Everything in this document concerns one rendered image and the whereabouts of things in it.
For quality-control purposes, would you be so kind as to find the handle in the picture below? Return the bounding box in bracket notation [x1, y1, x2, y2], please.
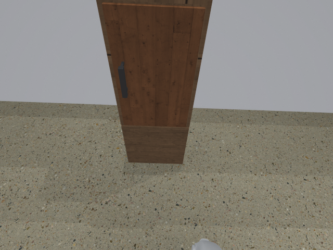
[118, 61, 128, 98]

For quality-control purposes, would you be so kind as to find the cupboard door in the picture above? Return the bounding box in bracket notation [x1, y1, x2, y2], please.
[102, 2, 206, 127]

